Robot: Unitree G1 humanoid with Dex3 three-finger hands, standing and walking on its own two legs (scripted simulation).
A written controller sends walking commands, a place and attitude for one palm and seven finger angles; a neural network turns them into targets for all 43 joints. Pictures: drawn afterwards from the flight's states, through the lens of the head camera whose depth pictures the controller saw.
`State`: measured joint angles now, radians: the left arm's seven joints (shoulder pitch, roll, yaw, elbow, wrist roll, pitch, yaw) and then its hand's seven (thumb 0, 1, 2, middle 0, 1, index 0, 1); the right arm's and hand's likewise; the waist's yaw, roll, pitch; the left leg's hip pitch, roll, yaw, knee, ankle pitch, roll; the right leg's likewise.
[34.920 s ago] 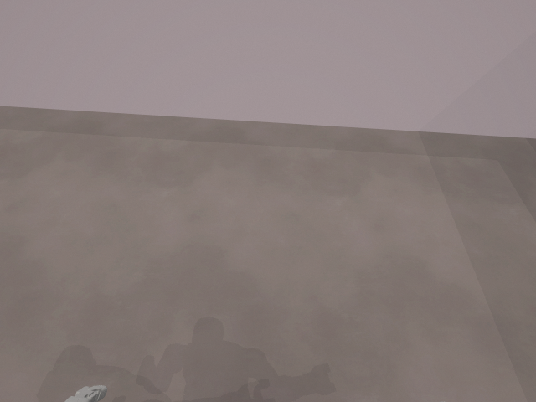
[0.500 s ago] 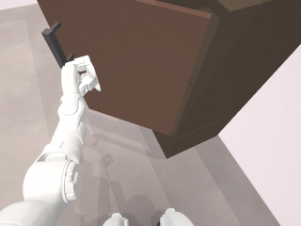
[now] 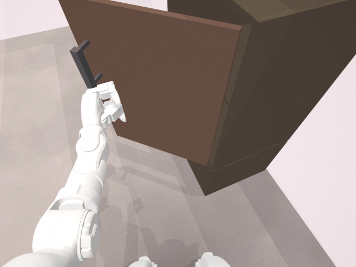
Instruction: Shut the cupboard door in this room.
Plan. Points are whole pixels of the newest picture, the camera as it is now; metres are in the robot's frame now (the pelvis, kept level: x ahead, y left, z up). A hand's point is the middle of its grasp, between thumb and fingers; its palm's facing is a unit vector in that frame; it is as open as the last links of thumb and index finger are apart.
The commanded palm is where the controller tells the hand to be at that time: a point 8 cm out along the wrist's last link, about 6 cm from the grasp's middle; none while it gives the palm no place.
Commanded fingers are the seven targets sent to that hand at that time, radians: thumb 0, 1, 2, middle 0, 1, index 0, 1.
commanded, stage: draw the hand back to the body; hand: left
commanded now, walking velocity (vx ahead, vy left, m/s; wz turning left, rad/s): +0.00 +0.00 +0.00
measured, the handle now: (88, 65) +0.64 +0.23 +0.07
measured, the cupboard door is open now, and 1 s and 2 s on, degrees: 46 46 46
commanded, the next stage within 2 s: step back with the hand held close in 1.40 s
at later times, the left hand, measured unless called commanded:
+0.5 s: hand (58, 150) +0.32 +0.19 +0.15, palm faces +0.16 -0.96 -0.21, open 3.1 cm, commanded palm +0.27 +0.25 +0.16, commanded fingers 0.00 0.90 0.90 -0.89 -1.05 -0.89 -1.05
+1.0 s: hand out of the picture +0.22 +0.29 +0.20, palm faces +0.45 -0.80 -0.40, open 5.9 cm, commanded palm +0.16 +0.33 +0.23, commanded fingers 0.00 0.90 0.90 -0.20 -0.30 -0.20 -0.30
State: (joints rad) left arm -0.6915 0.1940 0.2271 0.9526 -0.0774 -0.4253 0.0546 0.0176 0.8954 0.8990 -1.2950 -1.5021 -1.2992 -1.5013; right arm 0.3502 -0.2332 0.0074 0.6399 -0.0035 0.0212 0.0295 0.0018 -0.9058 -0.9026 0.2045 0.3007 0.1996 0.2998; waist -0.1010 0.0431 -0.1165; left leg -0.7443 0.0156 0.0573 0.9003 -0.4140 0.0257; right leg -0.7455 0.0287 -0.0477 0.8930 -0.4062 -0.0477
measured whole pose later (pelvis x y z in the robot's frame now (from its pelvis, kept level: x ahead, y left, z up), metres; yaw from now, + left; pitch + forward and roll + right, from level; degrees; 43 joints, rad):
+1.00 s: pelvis +0.03 +0.02 +0.05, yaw +2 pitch -4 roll +0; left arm 0.43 0.35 0.30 -0.34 -0.08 -0.03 0.10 0.02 0.89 0.90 -0.46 -0.59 -0.47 -0.59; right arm 0.21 -0.23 0.04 0.62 0.02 -0.02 -0.05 0.01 -0.90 -0.90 0.21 0.30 0.20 0.30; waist 0.06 0.09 0.01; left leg -0.09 -0.04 0.03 0.40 -0.25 0.05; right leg -0.07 0.00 -0.06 0.38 -0.25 -0.01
